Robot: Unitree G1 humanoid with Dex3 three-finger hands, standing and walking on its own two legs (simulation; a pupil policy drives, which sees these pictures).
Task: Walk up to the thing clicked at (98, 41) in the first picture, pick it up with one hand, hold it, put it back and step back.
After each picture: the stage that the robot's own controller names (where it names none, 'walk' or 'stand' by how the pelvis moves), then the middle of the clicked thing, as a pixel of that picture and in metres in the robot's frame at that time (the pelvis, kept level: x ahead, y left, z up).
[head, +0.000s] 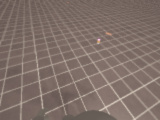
stand; (98, 41) +1.94 -0.25 -0.72
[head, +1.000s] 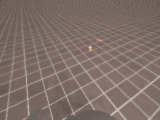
walk; (90, 48) +1.81 +0.08 -0.69
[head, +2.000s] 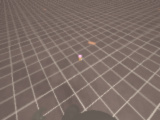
walk; (80, 57) +1.23 +0.26 -0.71
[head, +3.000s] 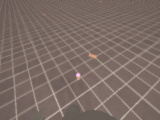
walk; (78, 76) +0.80 +0.23 -0.72
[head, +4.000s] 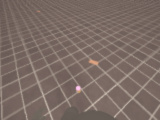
walk; (78, 89) +0.52 +0.16 -0.71
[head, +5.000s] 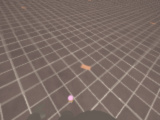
stand; (70, 99) +0.38 +0.16 -0.70
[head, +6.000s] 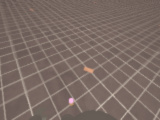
stand; (71, 101) +0.36 +0.15 -0.72
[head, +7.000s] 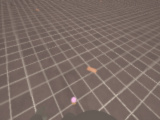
stand; (73, 100) +0.37 +0.14 -0.72
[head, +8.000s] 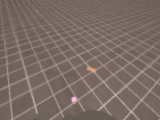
stand; (74, 100) +0.38 +0.15 -0.72
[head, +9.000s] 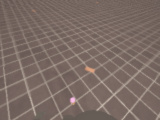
stand; (72, 101) +0.37 +0.15 -0.72
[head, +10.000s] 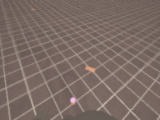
stand; (73, 101) +0.35 +0.15 -0.72
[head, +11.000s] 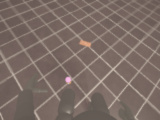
go down; (68, 80) +0.39 +0.18 -0.55
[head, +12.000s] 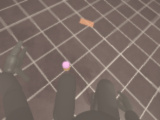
go down; (66, 66) +0.43 +0.20 -0.32
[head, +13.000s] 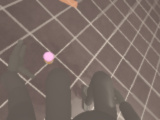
close in; (48, 58) +0.42 +0.24 -0.24
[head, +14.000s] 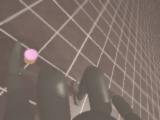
close; (30, 57) +0.42 +0.25 -0.22
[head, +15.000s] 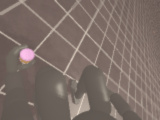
close; (26, 56) +0.40 +0.26 -0.22
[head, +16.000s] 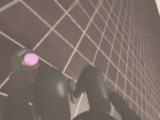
lift; (30, 60) +0.38 +0.23 -0.23
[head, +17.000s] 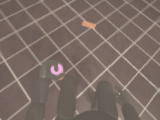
lift; (58, 72) +0.31 +0.21 -0.06
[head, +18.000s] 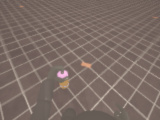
hold; (63, 79) +0.31 +0.17 +0.00
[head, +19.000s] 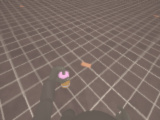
hold; (64, 79) +0.32 +0.17 -0.01
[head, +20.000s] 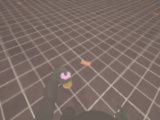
crouch; (66, 80) +0.32 +0.15 -0.03
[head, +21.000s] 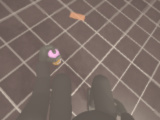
lower; (55, 57) +0.44 +0.20 -0.11
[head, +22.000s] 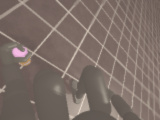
lower; (22, 56) +0.41 +0.28 -0.22
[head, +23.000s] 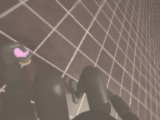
lower; (23, 56) +0.41 +0.28 -0.23
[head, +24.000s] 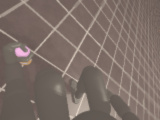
lower; (24, 56) +0.41 +0.27 -0.23
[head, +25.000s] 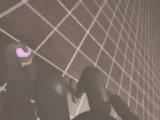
lower; (24, 56) +0.40 +0.27 -0.23
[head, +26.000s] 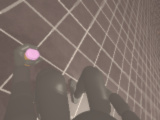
open; (29, 57) +0.40 +0.24 -0.23
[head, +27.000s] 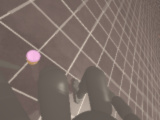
stand; (33, 57) +0.39 +0.25 -0.23
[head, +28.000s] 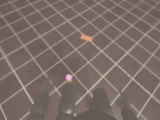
walk; (69, 78) +0.39 +0.18 -0.50
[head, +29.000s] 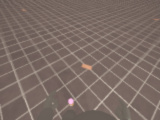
stand; (71, 102) +0.34 +0.16 -0.66
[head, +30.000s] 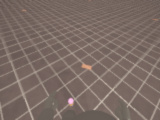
stand; (71, 102) +0.35 +0.16 -0.67
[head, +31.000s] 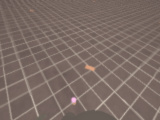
stand; (73, 101) +0.36 +0.14 -0.72
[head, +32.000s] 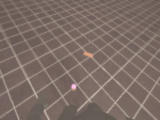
walk; (73, 87) +0.41 +0.11 -0.71
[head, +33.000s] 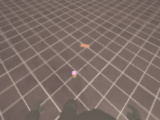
walk; (74, 74) +0.61 +0.19 -0.69
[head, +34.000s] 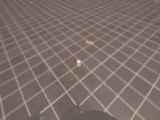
walk; (78, 63) +0.94 +0.22 -0.70
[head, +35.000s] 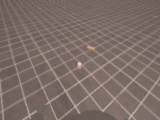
stand; (79, 65) +1.03 +0.17 -0.71
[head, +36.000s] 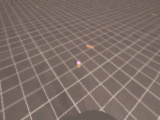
stand; (78, 64) +1.04 +0.18 -0.72
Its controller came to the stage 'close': yes
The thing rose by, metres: 0.70
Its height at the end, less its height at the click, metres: +0.00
